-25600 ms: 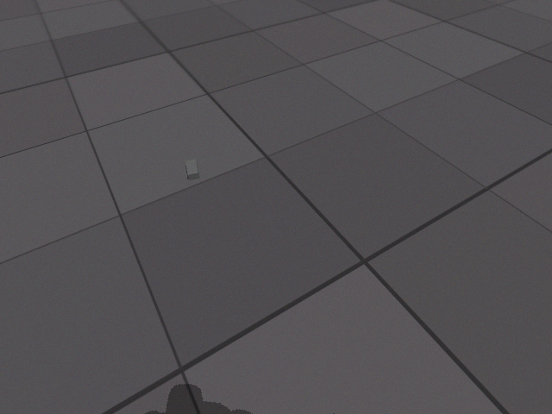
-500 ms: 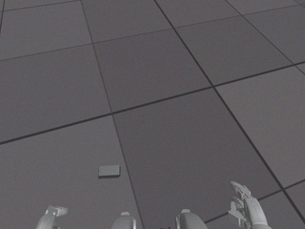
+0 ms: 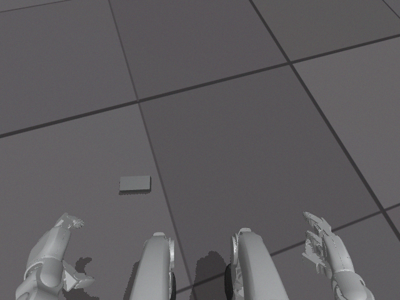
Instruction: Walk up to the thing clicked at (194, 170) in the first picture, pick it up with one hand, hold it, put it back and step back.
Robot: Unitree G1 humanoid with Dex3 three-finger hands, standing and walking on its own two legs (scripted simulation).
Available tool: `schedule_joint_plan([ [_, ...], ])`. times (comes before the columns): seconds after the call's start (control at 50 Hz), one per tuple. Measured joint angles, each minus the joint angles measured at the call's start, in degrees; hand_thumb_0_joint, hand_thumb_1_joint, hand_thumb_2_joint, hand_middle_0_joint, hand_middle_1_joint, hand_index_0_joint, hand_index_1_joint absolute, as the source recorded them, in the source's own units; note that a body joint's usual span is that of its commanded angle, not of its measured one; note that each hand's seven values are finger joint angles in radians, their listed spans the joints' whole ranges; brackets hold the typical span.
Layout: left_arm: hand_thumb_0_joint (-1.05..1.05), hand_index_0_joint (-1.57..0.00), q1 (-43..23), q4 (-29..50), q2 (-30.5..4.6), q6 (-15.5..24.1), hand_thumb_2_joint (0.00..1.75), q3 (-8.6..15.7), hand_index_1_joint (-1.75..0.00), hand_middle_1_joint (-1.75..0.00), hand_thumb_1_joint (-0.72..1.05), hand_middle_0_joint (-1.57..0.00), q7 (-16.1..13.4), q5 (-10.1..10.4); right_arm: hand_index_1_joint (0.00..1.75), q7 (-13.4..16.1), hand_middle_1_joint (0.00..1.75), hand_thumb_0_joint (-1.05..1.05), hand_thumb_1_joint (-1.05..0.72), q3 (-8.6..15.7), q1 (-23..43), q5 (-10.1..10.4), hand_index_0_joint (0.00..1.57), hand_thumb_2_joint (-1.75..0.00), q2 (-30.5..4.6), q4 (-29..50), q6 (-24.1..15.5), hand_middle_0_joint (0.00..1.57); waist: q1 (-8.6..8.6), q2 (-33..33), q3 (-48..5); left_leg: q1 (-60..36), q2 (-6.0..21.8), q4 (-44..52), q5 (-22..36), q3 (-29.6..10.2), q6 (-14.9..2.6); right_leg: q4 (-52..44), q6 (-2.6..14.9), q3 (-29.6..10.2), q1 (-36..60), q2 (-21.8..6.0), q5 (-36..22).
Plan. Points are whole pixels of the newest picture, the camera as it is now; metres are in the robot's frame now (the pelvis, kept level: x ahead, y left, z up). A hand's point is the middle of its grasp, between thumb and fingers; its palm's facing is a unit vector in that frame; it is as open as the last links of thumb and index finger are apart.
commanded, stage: rise first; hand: left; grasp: from above
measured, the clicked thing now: (135, 184) +0.50 +0.25 -0.55
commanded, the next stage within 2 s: none
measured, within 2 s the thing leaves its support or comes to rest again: neither
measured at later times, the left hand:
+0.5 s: hand (97, 211) +0.34 +0.31 -0.31, palm faces -0.49 -0.17 -0.86, open 13.7 cm
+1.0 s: hand (107, 197) +0.40 +0.31 -0.38, palm faces -0.47 -0.01 -0.88, open 13.8 cm
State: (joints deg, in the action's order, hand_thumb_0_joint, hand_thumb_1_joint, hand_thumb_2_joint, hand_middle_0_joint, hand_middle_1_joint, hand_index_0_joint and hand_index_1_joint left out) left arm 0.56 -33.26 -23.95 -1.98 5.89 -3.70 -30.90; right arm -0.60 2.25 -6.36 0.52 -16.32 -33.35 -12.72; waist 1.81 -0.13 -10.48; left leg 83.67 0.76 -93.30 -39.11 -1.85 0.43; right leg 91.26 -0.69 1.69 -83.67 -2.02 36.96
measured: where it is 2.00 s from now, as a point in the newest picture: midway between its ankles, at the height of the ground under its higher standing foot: outside the picture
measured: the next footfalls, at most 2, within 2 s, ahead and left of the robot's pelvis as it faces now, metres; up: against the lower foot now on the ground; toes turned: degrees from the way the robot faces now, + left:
none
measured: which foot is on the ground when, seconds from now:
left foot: down 0.00-1.00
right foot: down 0.00-1.00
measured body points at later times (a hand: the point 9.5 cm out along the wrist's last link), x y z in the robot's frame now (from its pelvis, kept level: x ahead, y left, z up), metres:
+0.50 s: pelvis -0.06 +0.00 -0.17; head +0.16 +0.03 +0.22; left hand +0.36 +0.31 -0.26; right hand +0.03 -0.28 -0.31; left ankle +0.03 +0.12 -0.54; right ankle +0.04 -0.13 -0.54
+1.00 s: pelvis -0.05 +0.01 -0.23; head +0.18 +0.06 +0.15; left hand +0.42 +0.30 -0.33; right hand -0.01 -0.28 -0.34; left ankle +0.03 +0.12 -0.54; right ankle +0.04 -0.13 -0.54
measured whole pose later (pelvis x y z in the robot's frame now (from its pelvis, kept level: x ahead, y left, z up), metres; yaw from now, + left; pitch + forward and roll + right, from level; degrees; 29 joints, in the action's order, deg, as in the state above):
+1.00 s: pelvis -0.05 +0.01 -0.23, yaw -5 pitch +34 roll -8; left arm -50.9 -79.3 -45.5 19.3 8.7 -19.9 -75.3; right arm -7.5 -0.4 -7.5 -7.5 -15.6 -43.1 -1.2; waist 10.4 0.6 -3.4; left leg 129.9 -0.3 -136.1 -40.6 -5.9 -0.8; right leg 130.1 -1.9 3.6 -127.2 -1.8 37.0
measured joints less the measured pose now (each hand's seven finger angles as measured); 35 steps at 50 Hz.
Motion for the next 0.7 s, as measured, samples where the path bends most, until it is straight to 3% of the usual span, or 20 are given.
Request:
schedule_joint_plan([
  [0.18, 0.00, -0.15, -15.74, -9.10, -4.41, 7.41, 0.95, 1.36, -0.99, -0.99, -0.49, -0.17, -1.56, -10.71, 0.30, -1.71, 0.30, 0.01, -0.92, 1.57, 2.35, -0.56, 0.20, -0.90, -0.90, -4.27, 1.78, 0.20, -0.58, -0.94, 0.89, 18.04, 0.16, -15.09, -1.69, -0.67, 0.37, 14.99, 0.62, 0.01, -18.30, 0.29, 1.38],
  [0.32, 0.00, -0.17, -27.67, -17.69, -9.17, 13.08, 0.94, 2.30, -0.98, -0.99, -0.47, -0.18, -2.35, -19.01, 0.30, -2.69, 0.30, 0.01, -0.92, 1.38, 1.45, -1.60, 0.20, -0.90, -0.22, -7.04, 4.32, 0.20, -0.25, -0.75, 3.25, 28.35, 0.27, -24.41, -1.36, -1.85, 0.65, 23.62, 0.89, 0.71, -28.47, 0.59, 0.52],
  [0.48, 0.00, -0.14, -36.20, -25.93, -13.97, 17.45, 0.97, 2.87, -0.99, -0.99, -0.46, -0.15, -4.61, -27.24, 0.30, -3.53, 0.29, 0.01, -0.90, 0.78, -0.67, -3.00, 0.20, -0.90, 0.29, -9.12, 7.51, 0.20, 2.33, -0.36, 5.06, 35.70, 0.05, -31.67, -0.53, -2.95, 0.07, 29.37, 0.29, 1.39, -34.82, 0.66, -0.91],
  [0.7, 0.00, -0.10, -43.86, -36.11, -18.24, 20.51, 1.00, 1.98, -0.97, -0.97, -0.49, -0.11, -10.97, -37.47, 0.30, -4.96, 0.29, 0.00, -0.89, -0.80, -2.84, -5.09, 0.20, -0.89, 0.28, -10.05, 11.11, 0.20, 6.21, 0.07, 5.46, 41.58, -0.66, -37.67, -0.52, -3.42, -1.08, 34.13, -0.66, 1.59, -39.28, 0.29, -0.80],
])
